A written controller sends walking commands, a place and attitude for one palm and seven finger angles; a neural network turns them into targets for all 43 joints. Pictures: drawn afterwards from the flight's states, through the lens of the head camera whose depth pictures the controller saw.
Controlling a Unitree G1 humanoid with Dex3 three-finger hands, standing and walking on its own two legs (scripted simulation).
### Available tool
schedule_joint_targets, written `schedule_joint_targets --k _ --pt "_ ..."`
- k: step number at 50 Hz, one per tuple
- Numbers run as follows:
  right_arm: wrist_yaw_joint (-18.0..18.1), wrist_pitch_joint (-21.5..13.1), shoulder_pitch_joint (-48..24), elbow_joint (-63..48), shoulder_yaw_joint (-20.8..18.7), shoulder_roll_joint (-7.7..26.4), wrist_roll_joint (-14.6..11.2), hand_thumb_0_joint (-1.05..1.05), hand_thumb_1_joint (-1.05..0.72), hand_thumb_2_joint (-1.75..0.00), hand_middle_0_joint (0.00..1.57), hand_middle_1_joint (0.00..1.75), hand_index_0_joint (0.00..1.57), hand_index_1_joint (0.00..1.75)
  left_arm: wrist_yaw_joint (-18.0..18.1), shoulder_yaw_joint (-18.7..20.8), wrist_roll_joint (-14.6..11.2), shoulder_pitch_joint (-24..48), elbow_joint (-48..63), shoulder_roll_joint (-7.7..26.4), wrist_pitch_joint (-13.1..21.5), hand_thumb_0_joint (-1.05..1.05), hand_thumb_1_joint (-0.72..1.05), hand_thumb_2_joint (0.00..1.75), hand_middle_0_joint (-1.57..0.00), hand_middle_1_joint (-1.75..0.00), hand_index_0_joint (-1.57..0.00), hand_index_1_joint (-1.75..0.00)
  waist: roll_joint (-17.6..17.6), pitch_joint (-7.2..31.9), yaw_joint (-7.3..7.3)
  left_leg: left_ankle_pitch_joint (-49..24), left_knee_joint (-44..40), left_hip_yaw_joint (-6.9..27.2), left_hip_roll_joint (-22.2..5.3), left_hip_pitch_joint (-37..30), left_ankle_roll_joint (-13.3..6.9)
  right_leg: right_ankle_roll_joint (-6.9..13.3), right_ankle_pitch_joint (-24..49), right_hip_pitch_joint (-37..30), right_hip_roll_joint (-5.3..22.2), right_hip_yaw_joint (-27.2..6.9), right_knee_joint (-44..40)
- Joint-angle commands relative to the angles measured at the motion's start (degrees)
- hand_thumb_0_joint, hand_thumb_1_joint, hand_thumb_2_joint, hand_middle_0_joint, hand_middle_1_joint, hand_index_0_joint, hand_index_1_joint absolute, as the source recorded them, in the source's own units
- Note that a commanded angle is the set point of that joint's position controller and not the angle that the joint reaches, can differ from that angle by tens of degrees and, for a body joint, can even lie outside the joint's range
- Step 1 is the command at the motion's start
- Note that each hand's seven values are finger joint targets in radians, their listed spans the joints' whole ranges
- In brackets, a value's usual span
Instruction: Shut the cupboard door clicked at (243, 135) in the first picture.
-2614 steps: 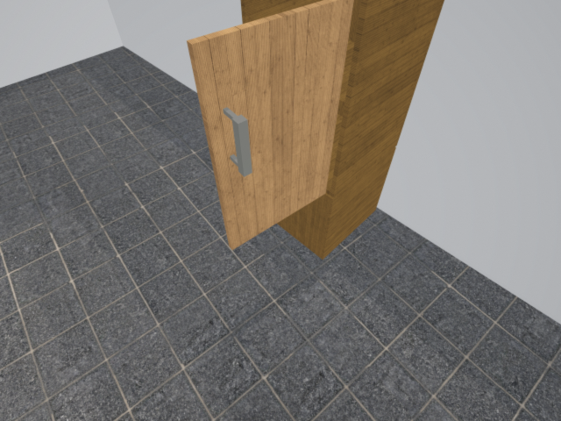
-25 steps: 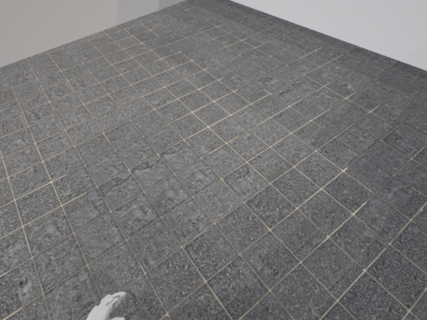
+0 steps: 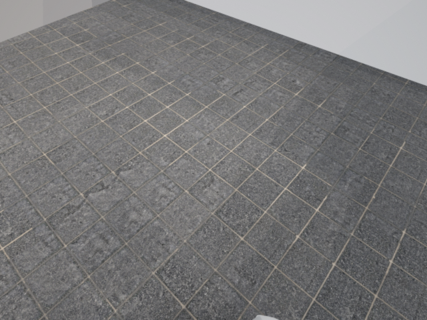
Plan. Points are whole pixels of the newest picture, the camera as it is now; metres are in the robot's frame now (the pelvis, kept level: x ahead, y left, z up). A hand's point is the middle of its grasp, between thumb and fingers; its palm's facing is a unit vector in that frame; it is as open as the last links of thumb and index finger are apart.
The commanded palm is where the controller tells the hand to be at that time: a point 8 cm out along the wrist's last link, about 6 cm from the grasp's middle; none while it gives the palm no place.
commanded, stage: turn to face it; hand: left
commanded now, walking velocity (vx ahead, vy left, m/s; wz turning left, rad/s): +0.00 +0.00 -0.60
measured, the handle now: out of the picture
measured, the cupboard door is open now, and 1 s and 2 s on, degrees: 22 22 22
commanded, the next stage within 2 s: none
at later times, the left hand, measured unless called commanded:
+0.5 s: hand (135, 292) +0.19 +0.19 -0.18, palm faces -0.25 -0.95 -0.20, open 7.4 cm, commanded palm none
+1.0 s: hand (174, 258) +0.26 +0.12 -0.16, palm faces -0.56 -0.78 -0.27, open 7.4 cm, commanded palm none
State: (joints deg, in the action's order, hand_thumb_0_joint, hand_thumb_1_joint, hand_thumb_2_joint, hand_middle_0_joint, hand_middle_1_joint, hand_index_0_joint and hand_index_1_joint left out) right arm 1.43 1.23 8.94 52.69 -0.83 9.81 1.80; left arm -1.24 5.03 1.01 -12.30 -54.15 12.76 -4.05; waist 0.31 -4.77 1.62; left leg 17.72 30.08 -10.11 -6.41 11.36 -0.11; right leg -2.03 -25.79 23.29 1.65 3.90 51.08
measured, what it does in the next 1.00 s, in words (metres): steps on the spot, turning right: right foot, then left foot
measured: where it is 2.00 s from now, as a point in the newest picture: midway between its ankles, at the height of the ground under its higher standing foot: outside the picture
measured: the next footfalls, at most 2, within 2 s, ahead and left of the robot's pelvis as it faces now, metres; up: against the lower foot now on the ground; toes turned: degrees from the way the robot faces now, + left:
right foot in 0.12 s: +0.06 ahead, -0.14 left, +0.00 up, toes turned -9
left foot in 0.46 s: +0.13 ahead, +0.12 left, +0.00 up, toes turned -14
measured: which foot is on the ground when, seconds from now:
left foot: down 0.00-0.12, up 0.14-0.44, down 0.46-0.86, up 0.88-1.00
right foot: up 0.00-0.10, down 0.12-0.46, up 0.48-0.84, down 0.86-1.00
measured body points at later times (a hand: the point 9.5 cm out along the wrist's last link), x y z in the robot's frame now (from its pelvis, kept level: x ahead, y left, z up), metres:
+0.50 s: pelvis +0.05 +0.02 -0.01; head +0.10 +0.03 +0.43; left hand +0.20 +0.24 -0.17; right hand +0.08 -0.26 -0.13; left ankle +0.10 +0.13 -0.74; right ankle +0.02 -0.12 -0.73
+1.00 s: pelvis +0.06 +0.01 -0.01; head +0.09 -0.03 +0.44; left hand +0.29 +0.16 -0.14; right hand -0.05 -0.25 -0.16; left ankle +0.10 +0.13 -0.67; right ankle -0.02 -0.10 -0.74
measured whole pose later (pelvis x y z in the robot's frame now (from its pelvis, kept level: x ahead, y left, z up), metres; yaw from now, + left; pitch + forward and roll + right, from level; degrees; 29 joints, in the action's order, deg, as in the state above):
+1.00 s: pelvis +0.06 +0.01 -0.01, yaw -35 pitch +1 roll -1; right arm 0.6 4.4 11.5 51.8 -3.3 16.1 0.9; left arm -0.4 2.7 1.2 -9.0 -49.3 12.5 -2.6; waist 3.4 -5.4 -1.4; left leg 26.4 63.2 -3.2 -5.9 26.7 3.9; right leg -0.4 -17.0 15.2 -0.3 0.2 31.5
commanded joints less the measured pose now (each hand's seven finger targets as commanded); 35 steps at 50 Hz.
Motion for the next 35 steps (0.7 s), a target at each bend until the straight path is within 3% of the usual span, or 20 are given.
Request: schedule_joint_targets --k 1,3,4,5,6,7,8,9,12,15,18,20,21,22,23,24,25,26,29,35 --pt "0.71 -0.40 2.42 -3.13 -4.26 12.80 -0.17 0.00 -0.90 -0.90 0.20 0.30 0.20 0.30 -0.52 0.31 0.34 0.70 5.32 2.87 1.31 0.00 0.90 0.90 -0.20 -0.30 -0.20 -0.30 10.10 4.19 -2.23 -22.26 -6.12 5.80 -13.99 -3.46 -6.91 0.13 4.24 -1.70 -0.49 1.87 -7.57" --pt "0.45 -0.20 0.49 -3.67 -4.61 13.23 -0.29 0.00 -0.90 -0.90 0.20 0.30 0.20 0.30 -0.53 0.67 0.44 -1.96 5.06 3.62 1.71 0.00 0.90 0.90 -0.20 -0.30 -0.20 -0.30 8.86 4.79 -0.28 -21.15 -0.16 3.23 -12.80 -1.72 -4.50 0.89 10.89 -7.17 -1.17 2.76 -15.76" --pt "0.23 -0.16 -0.05 -4.07 -4.67 13.16 -0.61 0.00 -0.90 -0.90 0.20 0.30 0.20 0.30 -0.48 1.04 0.52 -4.99 4.43 5.27 2.17 0.00 0.90 0.90 -0.20 -0.30 -0.20 -0.30 5.00 6.04 1.56 -17.46 6.60 1.03 -10.40 1.63 -2.23 1.66 17.79 -13.09 -0.43 1.10 -21.90" --pt "-0.16 -0.12 0.19 -5.40 -4.36 10.09 -1.22 0.00 -0.90 -0.90 0.20 0.30 0.20 0.30 0.08 1.94 1.10 -8.23 3.95 10.66 3.13 0.00 0.90 0.90 -0.20 -0.30 -0.20 -0.30 -10.08 8.32 3.16 -4.03 20.17 -2.28 -3.76 9.98 1.38 5.49 30.81 -20.13 9.32 -13.74 -29.40" --pt "-0.43 0.21 -2.07 -8.01 -3.55 7.42 -1.25 0.00 -0.90 -0.90 0.20 0.30 0.20 0.30 0.93 2.56 0.65 -9.97 3.47 15.19 3.57 0.00 0.90 0.90 -0.20 -0.30 -0.20 -0.30 -19.30 7.30 3.93 20.21 33.00 1.01 3.55 20.42 3.63 12.61 48.01 -21.02 20.03 -29.03 -31.64" --pt "-0.02 1.09 -1.76 -8.05 -3.40 8.95 -1.39 0.00 -0.90 -0.90 0.20 0.30 0.20 0.30 1.59 2.47 0.23 -9.37 3.94 15.70 3.27 0.00 0.90 0.90 -0.20 -0.30 -0.20 -0.30 -15.04 7.57 3.21 18.84 38.88 8.84 1.95 21.21 3.01 15.87 39.44 -18.79 21.46 -28.73 -33.05" --pt "-0.04 1.03 -3.52 -8.09 -3.59 8.39 -1.35 0.00 -0.90 -0.90 0.20 0.30 0.20 0.30 2.10 2.34 0.40 -5.42 5.25 13.45 2.94 0.00 0.90 0.90 -0.20 -0.30 -0.20 -0.30 -11.78 4.68 2.12 14.49 40.32 10.80 0.93 24.70 2.77 15.42 33.22 -17.24 18.44 -26.52 -33.45" --pt "-0.03 0.72 -3.30 -7.87 -3.51 8.95 -1.17 0.00 -0.90 -0.90 0.20 0.30 0.20 0.30 2.37 2.06 0.51 -2.20 6.14 12.54 2.84 0.00 0.90 0.90 -0.20 -0.30 -0.20 -0.30 -14.17 5.09 1.00 12.17 40.14 11.13 0.33 25.60 3.21 14.88 31.63 -16.96 16.66 -26.21 -32.58" --pt "-0.52 0.65 -0.85 -6.44 -3.23 8.88 -1.01 0.00 -0.90 -0.90 0.20 0.30 0.20 0.30 2.29 1.16 0.54 1.72 7.88 10.90 3.05 0.00 0.90 0.90 -0.20 -0.30 -0.20 -0.30 -9.30 8.00 -1.22 6.95 33.73 10.06 0.96 19.14 4.22 12.25 34.90 -14.61 11.91 -17.66 -29.98" --pt "-0.44 0.46 -1.70 -6.72 -2.84 7.93 -1.19 0.00 -0.90 -0.90 0.20 0.30 0.20 0.30 1.97 1.49 0.68 -0.35 7.26 12.15 3.09 0.00 0.90 0.90 -0.20 -0.30 -0.20 -0.30 -6.46 9.40 0.03 7.24 23.73 8.66 3.12 16.83 4.59 12.72 38.47 -16.74 11.17 -19.15 -28.26" --pt "-0.19 0.10 -0.61 -7.20 -2.69 8.11 -1.54 0.00 -0.90 -0.90 0.20 0.30 0.20 0.30 1.70 1.79 0.69 0.16 7.40 13.01 2.63 0.00 0.90 0.90 -0.20 -0.30 -0.20 -0.30 -8.86 9.40 -0.20 6.78 15.61 8.23 4.33 13.51 4.38 12.46 38.58 -15.97 10.59 -21.01 -27.00" --pt "0.12 -0.22 2.72 -6.57 -2.74 8.57 -1.73 0.00 -0.90 -0.90 0.20 0.30 0.20 0.30 1.54 1.86 0.51 2.59 7.88 12.90 2.26 0.00 0.90 0.90 -0.20 -0.30 -0.20 -0.30 -9.42 9.06 -2.14 2.70 7.21 8.21 4.93 7.95 4.07 10.64 36.16 -12.38 9.26 -21.54 -25.25" --pt "0.16 -0.57 5.30 -5.85 -2.85 8.95 -1.79 0.00 -0.90 -0.90 0.20 0.30 0.20 0.30 1.50 1.79 0.37 4.18 8.18 12.07 2.02 0.00 0.90 0.90 -0.20 -0.30 -0.20 -0.30 -9.42 9.12 -3.62 -2.33 -0.05 8.69 4.58 2.26 3.88 8.37 31.71 -8.38 7.72 -20.95 -23.11" --pt "0.38 -1.27 7.84 -5.09 -3.21 11.68 -1.52 0.00 -0.90 -0.90 0.20 0.30 0.20 0.30 1.32 1.28 -0.21 5.06 8.93 10.15 1.69 0.00 0.90 0.90 -0.20 -0.30 -0.20 -0.30 -3.38 9.95 -4.70 -5.73 -8.39 12.07 0.76 -5.25 2.76 5.25 24.29 -2.35 3.47 -17.57 -18.56" --pt "0.57 -1.85 8.53 -5.54 -4.23 17.78 -0.56 0.00 -0.90 -0.90 0.20 0.30 0.20 0.30 0.80 0.56 -0.83 3.41 10.10 6.07 1.44 0.00 0.90 0.90 -0.20 -0.30 -0.20 -0.30 15.06 10.24 -4.40 -12.02 -13.97 27.41 -13.86 -10.69 -2.53 1.25 2.57 7.98 -5.03 -9.51 -6.72" --pt "0.86 -1.37 8.98 -6.01 -4.55 19.75 -0.28 0.00 -0.90 -0.90 0.20 0.30 0.20 0.30 0.64 0.32 -0.33 4.98 10.78 6.98 1.34 0.00 0.90 0.90 -0.20 -0.30 -0.20 -0.30 17.07 8.56 -5.07 -18.71 -14.07 32.00 -21.71 -6.89 -8.29 0.15 -11.25 9.36 -4.26 -6.19 6.08" --pt "0.90 -1.14 7.04 -7.29 -3.89 18.26 0.09 0.00 -0.90 -0.90 0.20 0.30 0.20 0.30 0.29 0.63 -0.05 4.92 11.04 7.89 1.36 0.00 0.90 0.90 -0.20 -0.30 -0.20 -0.30 10.55 7.16 -4.07 -19.26 -13.25 29.25 -21.00 -2.24 -10.41 0.12 -9.23 7.57 -1.71 -7.79 12.29" --pt "0.96 -1.52 4.35 -7.55 -3.17 15.74 0.13 0.00 -0.90 -0.90 0.20 0.30 0.20 0.30 0.16 1.08 0.42 4.38 9.68 7.86 1.02 0.00 0.90 0.90 -0.20 -0.30 -0.20 -0.30 12.86 6.03 -2.54 -23.07 -13.33 25.89 -18.40 -1.60 -9.55 -0.33 -6.62 9.00 -1.32 -7.51 15.82" --pt "1.22 -1.25 2.74 -7.97 -2.68 13.95 0.08 0.00 -0.90 -0.90 0.20 0.30 0.20 0.30 -0.98 0.77 0.08 4.42 8.67 6.75 0.51 0.00 0.90 0.90 -0.20 -0.30 -0.20 -0.30 11.16 4.62 -1.68 -30.68 -9.43 13.62 -12.51 -3.53 -7.32 -1.50 -2.12 8.32 -0.26 -4.54 15.12" --pt "0.79 -0.96 7.15 -5.61 -3.89 14.93 -0.01 0.00 -0.90 -0.90 0.20 0.30 0.20 0.30 -1.48 -0.08 -0.05 8.06 10.07 4.67 0.53 0.00 0.90 0.90 -0.20 -0.30 -0.20 -0.30 11.32 7.22 -3.89 -31.21 -7.05 8.17 -13.46 -8.52 -7.31 -1.08 -0.48 3.32 -0.41 -0.33 -0.48"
